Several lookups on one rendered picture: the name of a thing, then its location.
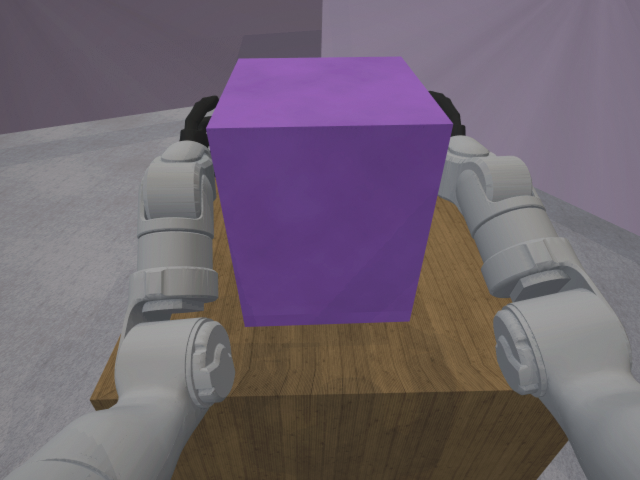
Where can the carton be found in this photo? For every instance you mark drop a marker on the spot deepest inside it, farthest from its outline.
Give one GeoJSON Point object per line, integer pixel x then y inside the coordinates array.
{"type": "Point", "coordinates": [328, 171]}

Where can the robot left forearm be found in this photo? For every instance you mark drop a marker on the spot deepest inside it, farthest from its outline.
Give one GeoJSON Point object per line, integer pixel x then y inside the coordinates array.
{"type": "Point", "coordinates": [175, 229]}

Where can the left robot hand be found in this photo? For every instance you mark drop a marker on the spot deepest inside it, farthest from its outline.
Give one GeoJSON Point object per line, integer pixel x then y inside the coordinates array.
{"type": "Point", "coordinates": [196, 123]}

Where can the robot right forearm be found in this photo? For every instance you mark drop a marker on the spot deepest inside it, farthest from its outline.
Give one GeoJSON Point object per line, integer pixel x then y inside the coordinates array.
{"type": "Point", "coordinates": [522, 254]}

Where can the pedestal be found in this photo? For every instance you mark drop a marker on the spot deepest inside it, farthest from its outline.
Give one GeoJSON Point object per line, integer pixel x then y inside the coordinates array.
{"type": "Point", "coordinates": [418, 400]}

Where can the right robot hand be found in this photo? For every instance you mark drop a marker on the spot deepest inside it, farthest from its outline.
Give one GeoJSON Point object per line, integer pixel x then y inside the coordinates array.
{"type": "Point", "coordinates": [449, 109]}

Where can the right robot upper arm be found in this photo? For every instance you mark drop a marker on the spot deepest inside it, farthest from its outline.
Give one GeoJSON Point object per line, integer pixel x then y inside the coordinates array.
{"type": "Point", "coordinates": [568, 350]}

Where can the left robot upper arm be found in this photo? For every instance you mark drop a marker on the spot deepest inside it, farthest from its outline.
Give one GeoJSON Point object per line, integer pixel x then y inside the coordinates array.
{"type": "Point", "coordinates": [168, 374]}

